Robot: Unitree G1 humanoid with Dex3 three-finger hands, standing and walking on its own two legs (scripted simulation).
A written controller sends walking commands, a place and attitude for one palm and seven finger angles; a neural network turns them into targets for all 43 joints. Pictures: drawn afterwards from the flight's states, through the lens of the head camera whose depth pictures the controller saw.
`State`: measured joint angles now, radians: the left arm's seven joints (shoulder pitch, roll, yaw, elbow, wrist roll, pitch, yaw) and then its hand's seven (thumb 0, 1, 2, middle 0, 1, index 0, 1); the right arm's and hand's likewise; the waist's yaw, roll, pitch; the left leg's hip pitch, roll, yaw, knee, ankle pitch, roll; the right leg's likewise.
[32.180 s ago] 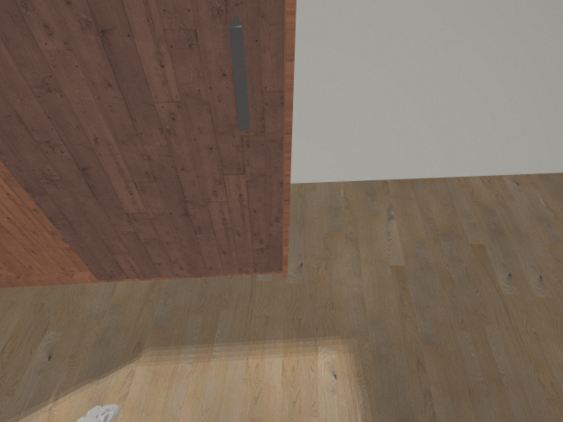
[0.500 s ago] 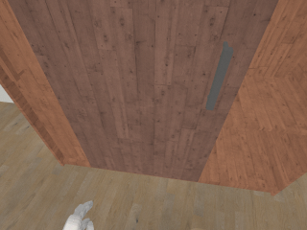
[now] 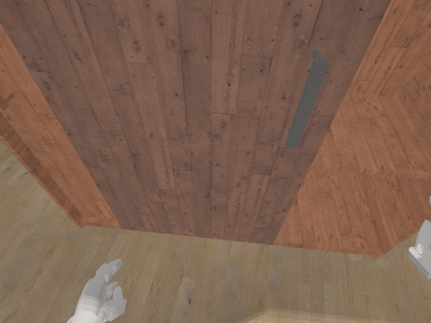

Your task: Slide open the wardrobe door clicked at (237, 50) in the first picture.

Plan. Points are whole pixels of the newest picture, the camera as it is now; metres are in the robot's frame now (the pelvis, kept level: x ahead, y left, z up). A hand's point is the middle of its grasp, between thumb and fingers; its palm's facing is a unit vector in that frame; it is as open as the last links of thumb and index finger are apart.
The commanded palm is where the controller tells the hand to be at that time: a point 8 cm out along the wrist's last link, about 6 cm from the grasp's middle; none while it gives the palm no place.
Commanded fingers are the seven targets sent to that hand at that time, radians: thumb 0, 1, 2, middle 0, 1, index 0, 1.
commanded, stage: let the arm hang, fingers relaxed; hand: right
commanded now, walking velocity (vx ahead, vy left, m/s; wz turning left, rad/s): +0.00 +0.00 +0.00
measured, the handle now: (302, 103) +0.54 -0.16 +0.12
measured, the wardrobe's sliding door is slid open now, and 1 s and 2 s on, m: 0.48 0.48 0.48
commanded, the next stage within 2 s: look to check the result in 1.06 s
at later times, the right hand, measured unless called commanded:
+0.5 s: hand out of the picture -0.04 -0.20 -0.17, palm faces +0.04 +0.97 -0.23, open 7.2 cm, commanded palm none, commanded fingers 0.00 -0.90 -0.90 0.20 0.30 0.20 0.30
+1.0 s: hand out of the picture +0.04 -0.19 -0.16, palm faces +0.03 +0.98 -0.21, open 7.4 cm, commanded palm none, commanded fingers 0.00 -0.90 -0.90 0.20 0.30 0.20 0.30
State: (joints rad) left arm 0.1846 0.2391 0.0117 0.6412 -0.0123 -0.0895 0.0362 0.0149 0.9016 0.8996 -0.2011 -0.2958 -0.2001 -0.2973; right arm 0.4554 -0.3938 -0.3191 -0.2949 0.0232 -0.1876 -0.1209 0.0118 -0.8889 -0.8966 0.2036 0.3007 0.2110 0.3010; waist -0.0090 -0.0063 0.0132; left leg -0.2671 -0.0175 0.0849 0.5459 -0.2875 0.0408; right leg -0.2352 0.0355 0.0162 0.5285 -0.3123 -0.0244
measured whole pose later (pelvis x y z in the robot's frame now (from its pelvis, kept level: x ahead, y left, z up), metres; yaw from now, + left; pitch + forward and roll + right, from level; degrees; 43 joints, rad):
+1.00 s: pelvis -0.02 +0.00 +0.01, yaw -1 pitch -1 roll +0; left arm 0.20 0.20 -0.01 1.10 0.02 0.00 0.03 0.01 0.90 0.90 -0.20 -0.30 -0.20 -0.30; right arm 0.16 -0.19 -0.01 1.11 -0.01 -0.02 -0.02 0.01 -0.90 -0.90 0.20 0.30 0.20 0.30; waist 0.01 0.00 0.04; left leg -0.17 -0.02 0.07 0.39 -0.21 0.04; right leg -0.15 0.04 0.03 0.39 -0.22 -0.03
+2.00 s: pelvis -0.01 +0.01 +0.01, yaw +0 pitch -1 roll +0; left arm 0.14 0.29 0.00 1.11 0.02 0.00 0.02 0.01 0.90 0.90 -0.20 -0.30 -0.20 -0.30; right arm 0.11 -0.28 -0.02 1.13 0.00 -0.02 -0.01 0.01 -0.90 -0.90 0.20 0.30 0.21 0.30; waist 0.01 -0.01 0.06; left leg -0.13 -0.04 0.06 0.32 -0.19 0.06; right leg -0.11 0.03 0.03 0.33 -0.20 -0.01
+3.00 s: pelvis -0.01 +0.02 +0.01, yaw +0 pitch -1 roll +0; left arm 0.12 0.32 -0.01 1.11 0.02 0.00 0.02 0.01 0.90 0.90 -0.20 -0.30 -0.20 -0.30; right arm 0.09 -0.31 -0.01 1.13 0.00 -0.02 -0.01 0.01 -0.90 -0.90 0.20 0.30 0.21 0.30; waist 0.01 -0.01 0.05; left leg -0.10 -0.05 0.06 0.29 -0.18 0.07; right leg -0.07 0.01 0.03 0.29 -0.20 0.00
